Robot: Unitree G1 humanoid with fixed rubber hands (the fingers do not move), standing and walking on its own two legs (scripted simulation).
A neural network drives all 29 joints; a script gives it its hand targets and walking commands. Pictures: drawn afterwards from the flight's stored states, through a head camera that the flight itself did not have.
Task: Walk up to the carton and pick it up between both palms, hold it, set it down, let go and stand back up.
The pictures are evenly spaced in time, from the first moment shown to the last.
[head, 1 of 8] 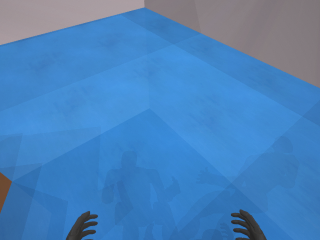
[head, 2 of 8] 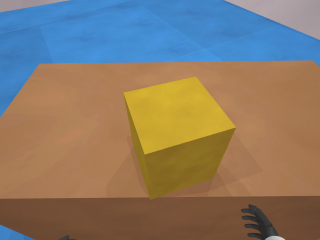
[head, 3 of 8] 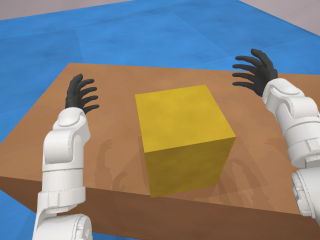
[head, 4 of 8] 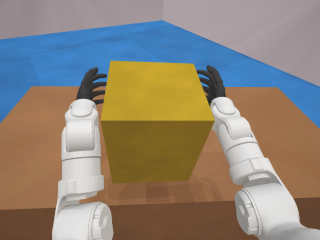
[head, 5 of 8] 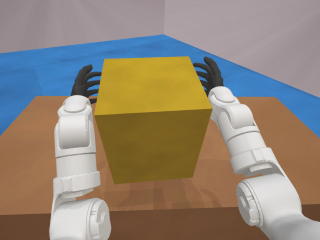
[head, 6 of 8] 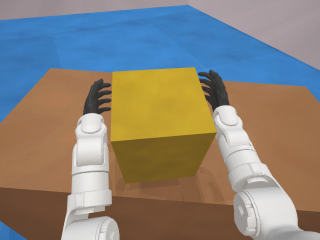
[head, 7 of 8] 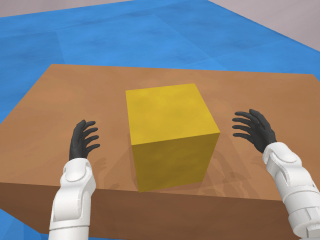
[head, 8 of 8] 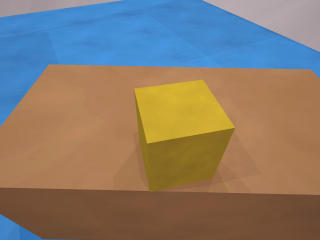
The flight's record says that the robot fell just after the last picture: no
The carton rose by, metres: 0.19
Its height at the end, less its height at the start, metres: +0.00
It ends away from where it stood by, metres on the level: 0.00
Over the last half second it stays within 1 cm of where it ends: yes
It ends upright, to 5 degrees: yes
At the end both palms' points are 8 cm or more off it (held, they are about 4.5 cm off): yes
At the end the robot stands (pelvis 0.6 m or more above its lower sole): yes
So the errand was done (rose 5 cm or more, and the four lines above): yes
